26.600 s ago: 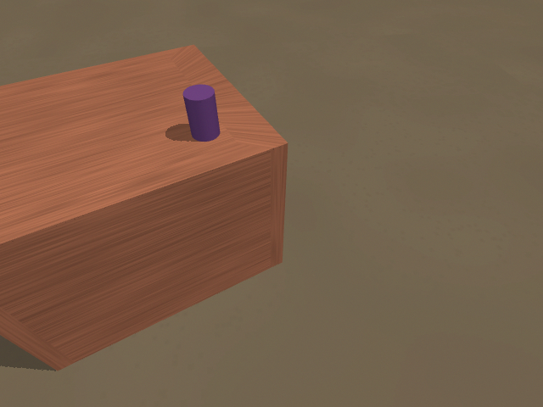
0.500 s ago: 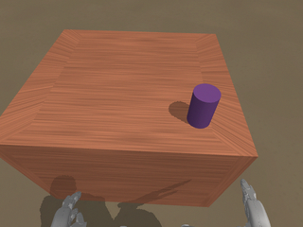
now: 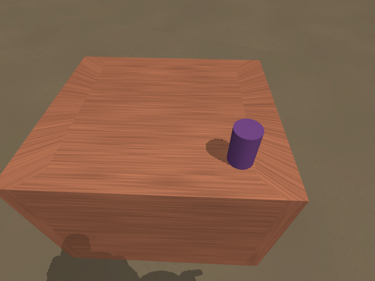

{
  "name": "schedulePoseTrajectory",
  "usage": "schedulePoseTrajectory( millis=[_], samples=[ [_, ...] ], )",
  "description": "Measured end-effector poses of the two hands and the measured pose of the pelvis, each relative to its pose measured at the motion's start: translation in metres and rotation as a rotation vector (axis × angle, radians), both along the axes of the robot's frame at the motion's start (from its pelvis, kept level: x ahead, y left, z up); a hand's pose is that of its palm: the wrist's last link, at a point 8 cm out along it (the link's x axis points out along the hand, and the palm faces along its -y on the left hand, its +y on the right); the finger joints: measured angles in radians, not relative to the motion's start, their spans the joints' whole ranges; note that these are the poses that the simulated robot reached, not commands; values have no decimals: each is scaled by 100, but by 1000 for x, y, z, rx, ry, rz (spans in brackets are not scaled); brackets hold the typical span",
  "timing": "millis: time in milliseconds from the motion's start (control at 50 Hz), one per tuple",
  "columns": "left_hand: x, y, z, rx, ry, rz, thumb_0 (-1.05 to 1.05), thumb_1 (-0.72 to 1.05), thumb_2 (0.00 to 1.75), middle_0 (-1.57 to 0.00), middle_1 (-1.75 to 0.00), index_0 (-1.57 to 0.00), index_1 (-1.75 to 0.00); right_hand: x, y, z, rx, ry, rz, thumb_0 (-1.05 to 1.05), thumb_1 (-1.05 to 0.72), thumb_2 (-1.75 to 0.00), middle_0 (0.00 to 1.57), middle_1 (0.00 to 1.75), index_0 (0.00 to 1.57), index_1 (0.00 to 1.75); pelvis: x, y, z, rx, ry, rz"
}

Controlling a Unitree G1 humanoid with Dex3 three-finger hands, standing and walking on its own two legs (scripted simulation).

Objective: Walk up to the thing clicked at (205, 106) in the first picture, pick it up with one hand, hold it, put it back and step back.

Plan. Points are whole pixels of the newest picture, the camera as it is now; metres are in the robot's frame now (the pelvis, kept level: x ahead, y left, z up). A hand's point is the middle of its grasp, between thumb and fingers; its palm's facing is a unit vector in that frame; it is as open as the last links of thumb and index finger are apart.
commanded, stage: stand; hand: right
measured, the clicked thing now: (244, 144) +0.50 -0.16 -0.04
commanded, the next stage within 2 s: none
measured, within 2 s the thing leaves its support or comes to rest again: neither
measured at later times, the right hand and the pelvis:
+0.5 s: hand out of the picture +0.05 -0.25 -0.14, palm faces -0.02 +0.94 -0.34, open 7.6 cm; pelvis +0.00 +0.00 +0.02, yaw +0 degrees
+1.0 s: hand out of the picture +0.06 -0.25 -0.14, palm faces -0.02 +0.94 -0.34, open 7.4 cm; pelvis +0.00 +0.00 +0.02, yaw +0 degrees
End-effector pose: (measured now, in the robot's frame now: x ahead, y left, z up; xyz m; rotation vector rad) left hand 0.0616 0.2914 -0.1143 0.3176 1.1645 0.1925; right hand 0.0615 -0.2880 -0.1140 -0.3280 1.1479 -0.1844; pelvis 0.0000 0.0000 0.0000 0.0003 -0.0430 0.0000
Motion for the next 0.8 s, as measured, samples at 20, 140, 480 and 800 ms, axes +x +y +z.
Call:
schedulePoseTrajectory(
  millis=[20,140,480,800],
  samples=[
    [-1,-1,0,-5,4,1,0,90,90,-20,-30,-20,-30,-3,0,1,-1,9,-6,-1,31,-27,14,19,14,18,0,0,2,0,-3,-1],
    [-5,-6,2,-28,32,6,0,91,90,-20,-30,-20,-30,-15,-1,8,0,53,-25,-1,-5,-60,18,26,18,26,-3,0,11,0,-14,-2],
    [-13,-3,11,-13,83,21,0,91,90,-20,-30,-20,-30,-16,-5,10,10,100,-42,0,-85,-89,20,30,20,30,-4,-2,20,-2,-24,-1],
    [-3,-2,14,-11,75,14,0,91,90,-20,-30,-20,-30,-8,-6,13,13,98,-45,0,-90,-90,20,30,20,30,-2,-2,22,0,-20,-4]
  ],
)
